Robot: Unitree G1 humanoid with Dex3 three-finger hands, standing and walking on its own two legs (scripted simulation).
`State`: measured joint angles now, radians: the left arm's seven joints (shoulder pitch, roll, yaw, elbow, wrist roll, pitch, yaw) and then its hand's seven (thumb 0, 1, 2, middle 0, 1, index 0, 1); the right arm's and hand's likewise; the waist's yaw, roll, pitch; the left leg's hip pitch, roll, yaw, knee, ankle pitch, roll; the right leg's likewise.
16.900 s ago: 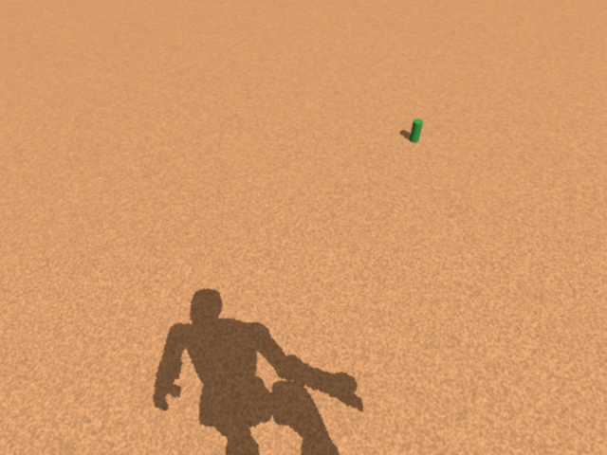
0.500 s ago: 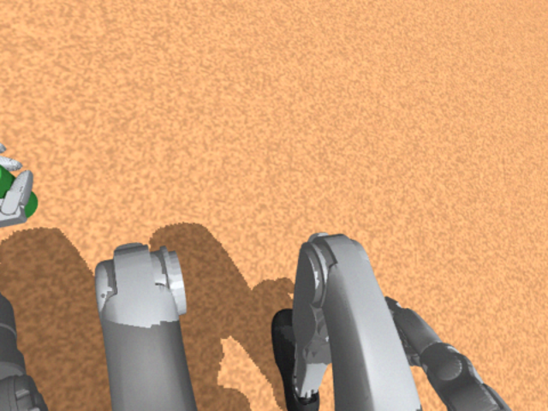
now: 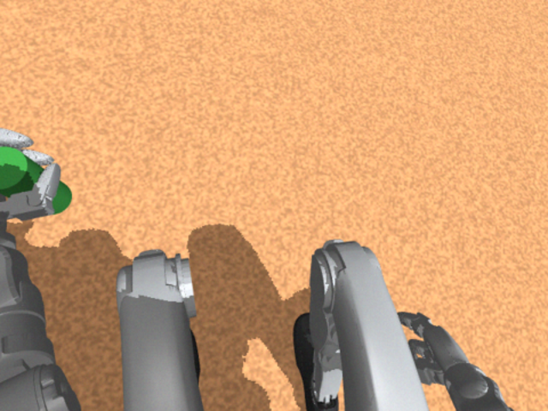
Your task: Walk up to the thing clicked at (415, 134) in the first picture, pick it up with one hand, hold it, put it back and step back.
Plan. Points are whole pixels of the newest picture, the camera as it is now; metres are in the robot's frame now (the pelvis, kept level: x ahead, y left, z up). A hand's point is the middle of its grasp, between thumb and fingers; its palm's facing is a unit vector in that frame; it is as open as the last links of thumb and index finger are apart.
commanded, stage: settle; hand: left
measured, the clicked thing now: (30, 184) +0.41 +0.34 -0.07
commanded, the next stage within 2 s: lift in 0.56 s
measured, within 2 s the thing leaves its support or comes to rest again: neither
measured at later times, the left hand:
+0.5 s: hand (13, 169) +0.40 +0.33 -0.01, palm faces +0.39 -0.92 -0.03, open 7.2 cm
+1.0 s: hand out of the picture +0.40 +0.32 +0.04, palm faces +0.36 -0.93 -0.04, open 7.2 cm
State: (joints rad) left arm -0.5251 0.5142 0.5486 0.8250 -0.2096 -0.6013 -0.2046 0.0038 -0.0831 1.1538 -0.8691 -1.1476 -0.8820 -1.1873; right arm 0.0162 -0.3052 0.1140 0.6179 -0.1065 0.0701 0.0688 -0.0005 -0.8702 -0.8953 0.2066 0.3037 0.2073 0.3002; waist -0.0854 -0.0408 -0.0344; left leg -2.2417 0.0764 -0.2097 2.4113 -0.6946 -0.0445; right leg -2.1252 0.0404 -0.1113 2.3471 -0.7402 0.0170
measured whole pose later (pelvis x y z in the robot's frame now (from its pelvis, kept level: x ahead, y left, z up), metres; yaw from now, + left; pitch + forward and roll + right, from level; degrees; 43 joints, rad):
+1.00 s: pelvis +0.00 +0.00 +0.05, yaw +3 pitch +32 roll -6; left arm -0.52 0.44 0.51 0.78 -0.18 -0.54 -0.20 0.00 -0.08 1.16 -0.87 -1.15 -0.88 -1.18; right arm 0.08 -0.28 0.03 0.64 -0.06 0.05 0.04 0.00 -0.89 -0.90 0.21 0.30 0.21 0.30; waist -0.07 -0.01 -0.13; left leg -2.12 0.08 -0.13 2.23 -0.67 -0.03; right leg -2.02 0.02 -0.06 2.20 -0.74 0.01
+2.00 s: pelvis +0.05 +0.01 +0.31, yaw +9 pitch +20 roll -3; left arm -0.14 0.22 0.22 0.29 -0.17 -0.28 0.01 0.01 -0.09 1.16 -0.88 -1.13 -0.90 -1.17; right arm 0.18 -0.23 -0.01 0.59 0.02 -0.02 -0.03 0.00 -0.89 -0.89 0.20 0.30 0.21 0.30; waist -0.03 0.02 -0.13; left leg -1.15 0.07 -0.04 1.36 -0.56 -0.02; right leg -1.07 -0.01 -0.05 1.32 -0.60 0.02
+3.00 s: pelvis +0.08 +0.01 +0.38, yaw +10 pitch +11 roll -2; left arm -0.12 0.17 0.16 0.37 -0.15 -0.34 0.03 0.00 -0.07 1.14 -0.88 -1.12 -0.90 -1.15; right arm 0.22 -0.22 -0.01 0.63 -0.01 0.01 -0.01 0.00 -0.89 -0.89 0.20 0.30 0.21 0.30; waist -0.03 0.02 -0.06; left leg -0.70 0.06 -0.01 0.96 -0.45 -0.02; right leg -0.63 -0.01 -0.04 0.93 -0.48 0.02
